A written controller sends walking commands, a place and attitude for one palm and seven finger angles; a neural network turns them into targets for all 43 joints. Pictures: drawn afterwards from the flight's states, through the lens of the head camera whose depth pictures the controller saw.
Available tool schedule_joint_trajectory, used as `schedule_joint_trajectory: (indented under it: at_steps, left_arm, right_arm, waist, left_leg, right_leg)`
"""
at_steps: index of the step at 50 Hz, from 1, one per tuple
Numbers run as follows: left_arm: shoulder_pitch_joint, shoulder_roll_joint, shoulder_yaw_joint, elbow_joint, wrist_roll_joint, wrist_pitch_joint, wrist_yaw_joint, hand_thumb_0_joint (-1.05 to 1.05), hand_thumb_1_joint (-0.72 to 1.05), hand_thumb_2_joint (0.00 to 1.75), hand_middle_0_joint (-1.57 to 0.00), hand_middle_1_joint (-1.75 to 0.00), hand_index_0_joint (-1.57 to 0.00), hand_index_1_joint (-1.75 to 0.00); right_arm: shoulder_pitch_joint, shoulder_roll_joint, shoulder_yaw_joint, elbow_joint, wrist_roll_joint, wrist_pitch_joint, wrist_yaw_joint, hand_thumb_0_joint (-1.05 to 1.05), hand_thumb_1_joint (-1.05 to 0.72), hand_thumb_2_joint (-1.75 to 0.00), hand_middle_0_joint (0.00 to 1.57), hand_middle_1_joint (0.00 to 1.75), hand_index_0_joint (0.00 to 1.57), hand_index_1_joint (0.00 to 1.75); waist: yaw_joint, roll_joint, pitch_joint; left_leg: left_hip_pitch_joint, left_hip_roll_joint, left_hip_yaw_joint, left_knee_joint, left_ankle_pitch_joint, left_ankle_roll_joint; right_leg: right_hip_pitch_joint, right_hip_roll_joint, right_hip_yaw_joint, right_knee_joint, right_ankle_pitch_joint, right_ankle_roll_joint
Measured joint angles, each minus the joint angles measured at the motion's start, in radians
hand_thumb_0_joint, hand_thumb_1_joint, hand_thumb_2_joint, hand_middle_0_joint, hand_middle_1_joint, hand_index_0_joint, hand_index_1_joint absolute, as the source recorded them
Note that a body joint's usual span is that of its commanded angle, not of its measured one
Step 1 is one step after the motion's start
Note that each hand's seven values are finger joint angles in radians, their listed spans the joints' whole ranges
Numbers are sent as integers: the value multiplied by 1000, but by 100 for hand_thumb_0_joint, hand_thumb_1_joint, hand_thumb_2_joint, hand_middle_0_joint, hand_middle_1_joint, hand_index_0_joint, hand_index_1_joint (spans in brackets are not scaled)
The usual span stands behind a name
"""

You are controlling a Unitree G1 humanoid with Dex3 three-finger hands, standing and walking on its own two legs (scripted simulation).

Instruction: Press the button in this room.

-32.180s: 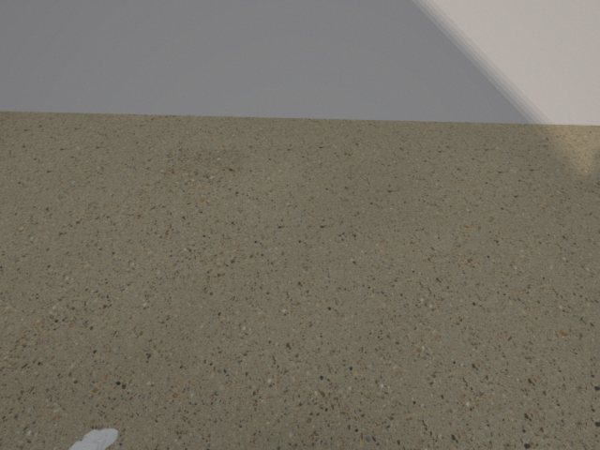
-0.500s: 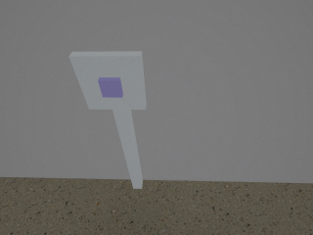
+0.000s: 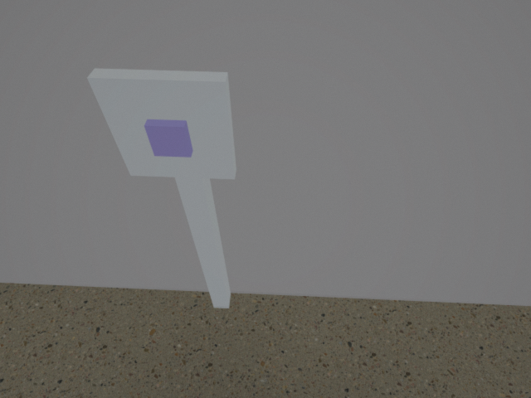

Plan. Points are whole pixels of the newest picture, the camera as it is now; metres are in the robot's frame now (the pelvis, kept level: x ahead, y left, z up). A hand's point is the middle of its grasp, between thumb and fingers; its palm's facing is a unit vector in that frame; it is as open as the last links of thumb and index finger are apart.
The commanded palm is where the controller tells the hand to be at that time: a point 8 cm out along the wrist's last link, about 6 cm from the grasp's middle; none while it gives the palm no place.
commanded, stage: come to a stop and stand still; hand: left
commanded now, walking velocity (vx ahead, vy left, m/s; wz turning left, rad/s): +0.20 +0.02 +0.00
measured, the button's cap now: (170, 137) +0.51 +0.21 +0.11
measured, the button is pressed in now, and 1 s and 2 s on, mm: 0 0 0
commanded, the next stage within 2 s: look again from close up in 1.12 s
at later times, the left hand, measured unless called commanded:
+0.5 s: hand out of the picture +0.06 +0.20 -0.17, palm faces +0.04 -0.97 -0.25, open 7.4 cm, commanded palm none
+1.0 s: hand out of the picture -0.04 +0.23 -0.17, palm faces +0.03 -0.98 -0.22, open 7.4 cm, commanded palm none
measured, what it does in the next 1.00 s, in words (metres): shifts its weight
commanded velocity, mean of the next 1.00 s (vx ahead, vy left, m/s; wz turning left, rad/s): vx -0.04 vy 0.00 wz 0.00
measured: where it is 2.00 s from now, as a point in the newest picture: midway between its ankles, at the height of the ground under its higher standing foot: outside the picture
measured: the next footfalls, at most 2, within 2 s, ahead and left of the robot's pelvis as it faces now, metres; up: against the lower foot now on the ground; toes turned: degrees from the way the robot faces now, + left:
none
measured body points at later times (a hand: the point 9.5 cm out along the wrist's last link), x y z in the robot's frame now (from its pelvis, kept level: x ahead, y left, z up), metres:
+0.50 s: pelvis +0.02 +0.01 +0.00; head +0.06 +0.00 +0.45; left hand +0.06 +0.25 -0.15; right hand +0.03 -0.22 -0.16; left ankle -0.06 +0.13 -0.73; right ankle +0.00 -0.10 -0.73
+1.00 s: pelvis -0.04 +0.04 +0.01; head -0.05 +0.05 +0.46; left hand -0.04 +0.28 -0.15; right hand +0.01 -0.19 -0.14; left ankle +0.00 +0.12 -0.73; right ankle +0.00 -0.10 -0.73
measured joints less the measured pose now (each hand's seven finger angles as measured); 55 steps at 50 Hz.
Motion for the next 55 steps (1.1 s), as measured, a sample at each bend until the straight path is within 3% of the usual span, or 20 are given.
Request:
schedule_joint_trajectory:
  at_steps: [4, 7, 14, 23, 25, 27, 30, 33, 40, 55]
  left_arm:
    - [16, 5, 11, 3, 0, -2, -4, 1, 91, 90, -20, -30, -20, -30]
    - [6, 7, 12, 12, 1, 1, 0, 1, 91, 90, -20, -30, -20, -30]
    - [-51, 23, 9, 5, -7, -8, 26, 2, 92, 90, -20, -30, -20, -30]
    - [-110, 53, 20, -58, -10, 11, 34, 1, 92, 90, -20, -30, -20, -30]
    - [-120, 57, 21, -65, -9, 12, 34, 1, 91, 90, -20, -30, -20, -30]
    - [-128, 55, 15, -71, -6, -2, 43, 1, 91, 90, -20, -30, -20, -30]
    - [-118, 60, 3, -102, 6, -14, 47, 1, 91, 90, -20, -30, -20, -30]
    - [-107, 58, -10, -114, -1, 5, 35, 1, 91, 90, -20, -30, -20, -30]
    - [-77, 73, -12, -116, 2, 33, 16, 1, 90, 90, -20, -30, -20, -30]
    - [51, 72, -18, -57, 4, 25, 12, 1, 91, 90, -20, -30, -19, -30]
  right_arm:
    - [3, 8, -2, -2, 2, -20, -3, 1, -91, -90, 20, 30, 20, 29]
    - [2, 15, -1, -2, 5, -36, -15, 1, -91, -90, 20, 30, 20, 29]
    - [-52, 32, -1, 0, 17, -9, -33, 1, -91, -90, 20, 30, 20, 29]
    - [-90, -6, -23, -25, 13, -1, -37, 2, -92, -90, 20, 30, 20, 30]
    - [-100, -11, -25, -29, 12, 1, -36, 2, -92, -90, 20, 30, 20, 30]
    - [-117, -25, -30, -48, 21, 16, -21, 2, -92, -90, 20, 30, 20, 30]
    - [-140, -37, -37, -99, 24, 24, -7, 1, -92, -90, 20, 30, 20, 30]
    - [-144, -57, -40, -134, 18, 12, -1, 1, -92, -90, 20, 30, 20, 29]
    - [-124, -56, -19, -147, 0, 13, 10, 1, -91, -90, 20, 30, 20, 29]
    - [-45, -40, -2, -81, 3, 18, 13, 1, -91, -90, 20, 30, 20, 30]
  waist:
    - [4, -25, -3]
    - [4, -29, 5]
    - [-1, -20, 23]
    - [3, -5, 25]
    - [3, -10, 27]
    - [-5, 4, 31]
    - [-14, -12, 44]
    - [-21, -4, 38]
    - [1, -25, -17]
    - [5, -21, -36]
  left_leg:
    - [17, -4, 4, 1, -22, -21]
    - [40, -9, 12, -3, -38, -17]
    - [59, -14, 17, -21, 8, -19]
    - [79, -23, 22, -122, 31, -14]
    - [74, -27, 28, -119, 28, -15]
    - [4, -10, 24, -6, 32, -15]
    - [-87, -21, 1, 117, -32, -3]
    - [-82, -21, -6, 11, 117, 5]
    - [-71, -46, 9, -15, 128, 37]
    - [-83, -70, 9, -97, 202, 49]
  right_leg:
    - [2, -6, 6, 29, -35, 5]
    - [9, -11, 12, 55, -58, 7]
    - [43, -16, 11, 10, -34, 16]
    - [29, -23, 9, -18, -5, 21]
    - [29, -25, 16, -27, -17, 21]
    - [25, -14, 5, -43, 5, 23]
    - [21, -17, 4, -44, 27, 18]
    - [25, -14, -5, -12, 20, 29]
    - [44, -36, 9, -60, 67, 44]
    - [24, -53, 13, -119, 123, 54]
